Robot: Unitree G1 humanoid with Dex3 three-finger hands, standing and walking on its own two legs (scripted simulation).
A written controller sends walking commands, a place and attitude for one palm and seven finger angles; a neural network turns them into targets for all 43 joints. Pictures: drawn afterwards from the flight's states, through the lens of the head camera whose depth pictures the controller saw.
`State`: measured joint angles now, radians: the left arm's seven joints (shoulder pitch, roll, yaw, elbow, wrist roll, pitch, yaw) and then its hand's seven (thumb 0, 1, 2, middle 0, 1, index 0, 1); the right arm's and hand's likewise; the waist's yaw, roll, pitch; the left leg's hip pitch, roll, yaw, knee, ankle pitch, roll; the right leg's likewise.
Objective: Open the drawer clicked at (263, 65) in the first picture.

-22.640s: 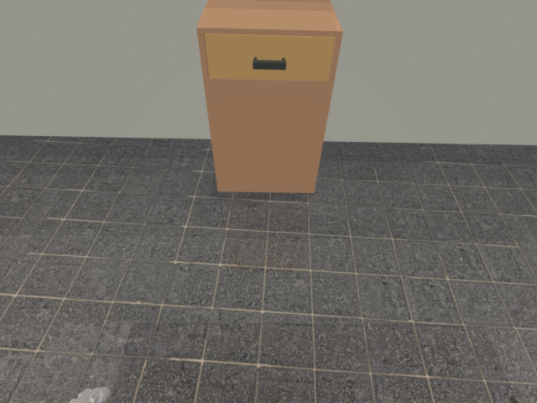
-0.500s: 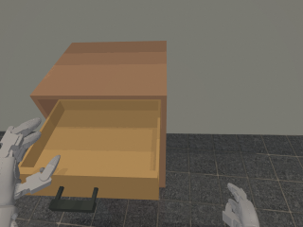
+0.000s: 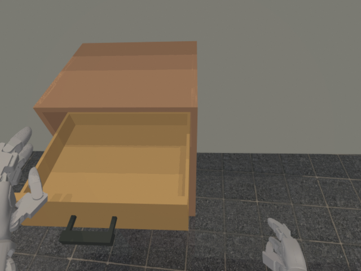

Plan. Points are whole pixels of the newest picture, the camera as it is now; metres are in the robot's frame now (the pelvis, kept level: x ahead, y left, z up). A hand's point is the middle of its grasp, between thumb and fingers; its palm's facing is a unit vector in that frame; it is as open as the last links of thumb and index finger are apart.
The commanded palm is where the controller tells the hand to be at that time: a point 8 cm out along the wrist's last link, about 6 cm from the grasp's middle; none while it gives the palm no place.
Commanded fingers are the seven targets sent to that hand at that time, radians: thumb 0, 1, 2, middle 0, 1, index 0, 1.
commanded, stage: step back with the hand held close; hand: left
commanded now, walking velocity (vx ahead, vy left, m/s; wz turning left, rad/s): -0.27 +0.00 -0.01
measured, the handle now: (90, 228) +0.22 +0.25 -0.06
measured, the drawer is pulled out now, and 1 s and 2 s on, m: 0.30 0.30 0.30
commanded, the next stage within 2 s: stop stepping back and stand still in 1.22 s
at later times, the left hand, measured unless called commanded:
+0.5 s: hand (15, 230) +0.14 +0.26 +0.15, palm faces +0.34 -0.80 -0.49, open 7.4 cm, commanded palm +0.08 +0.30 +0.17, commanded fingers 0.00 0.90 0.90 -0.20 -0.30 -0.20 -0.30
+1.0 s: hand out of the picture +0.07 +0.22 +0.17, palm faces +0.31 -0.81 -0.49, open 7.4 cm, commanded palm +0.01 +0.27 +0.17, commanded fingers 0.00 0.90 0.90 -0.20 -0.30 -0.20 -0.30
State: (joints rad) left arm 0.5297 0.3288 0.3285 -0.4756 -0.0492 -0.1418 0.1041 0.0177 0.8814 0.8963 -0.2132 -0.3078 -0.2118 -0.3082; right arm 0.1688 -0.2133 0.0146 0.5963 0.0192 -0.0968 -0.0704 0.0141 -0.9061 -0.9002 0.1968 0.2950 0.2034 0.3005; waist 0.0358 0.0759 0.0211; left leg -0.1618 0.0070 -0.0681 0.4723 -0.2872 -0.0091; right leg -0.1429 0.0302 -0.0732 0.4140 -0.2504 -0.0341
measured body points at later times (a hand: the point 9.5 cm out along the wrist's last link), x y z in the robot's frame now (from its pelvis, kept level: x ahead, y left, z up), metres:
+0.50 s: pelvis -0.05 +0.02 -0.01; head -0.02 +0.03 +0.44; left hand +0.12 +0.30 +0.18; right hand +0.15 -0.20 -0.08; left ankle -0.02 +0.13 -0.74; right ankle -0.01 -0.09 -0.74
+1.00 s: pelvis -0.13 -0.01 -0.01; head -0.08 +0.00 +0.43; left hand +0.05 +0.26 +0.19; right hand +0.06 -0.22 -0.10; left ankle -0.08 +0.13 -0.74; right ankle -0.18 -0.12 -0.74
